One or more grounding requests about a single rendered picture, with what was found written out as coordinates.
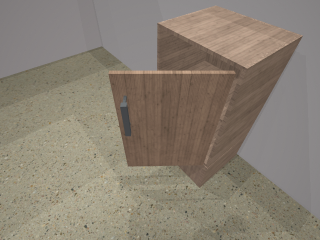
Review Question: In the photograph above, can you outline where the handle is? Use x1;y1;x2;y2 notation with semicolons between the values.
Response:
120;95;132;137

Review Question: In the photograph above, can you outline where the cupboard door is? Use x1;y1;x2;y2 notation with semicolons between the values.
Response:
108;70;236;167

